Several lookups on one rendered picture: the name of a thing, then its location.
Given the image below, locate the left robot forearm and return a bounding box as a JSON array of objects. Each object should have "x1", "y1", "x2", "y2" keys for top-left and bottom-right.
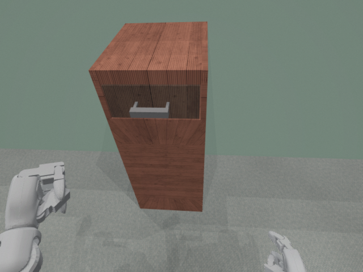
[{"x1": 0, "y1": 227, "x2": 43, "y2": 272}]

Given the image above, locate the robot left hand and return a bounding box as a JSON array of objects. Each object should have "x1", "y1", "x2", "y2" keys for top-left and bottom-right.
[{"x1": 5, "y1": 162, "x2": 70, "y2": 231}]

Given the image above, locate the robot right hand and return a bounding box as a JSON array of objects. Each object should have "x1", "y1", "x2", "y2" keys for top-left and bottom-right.
[{"x1": 264, "y1": 231, "x2": 307, "y2": 272}]

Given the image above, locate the drawer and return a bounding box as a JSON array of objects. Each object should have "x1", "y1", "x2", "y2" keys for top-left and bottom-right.
[{"x1": 102, "y1": 84, "x2": 201, "y2": 119}]

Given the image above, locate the handle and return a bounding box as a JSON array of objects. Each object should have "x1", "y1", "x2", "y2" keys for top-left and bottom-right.
[{"x1": 129, "y1": 101, "x2": 170, "y2": 118}]

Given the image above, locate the cabinet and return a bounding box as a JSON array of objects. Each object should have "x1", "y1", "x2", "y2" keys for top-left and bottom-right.
[{"x1": 88, "y1": 22, "x2": 208, "y2": 212}]

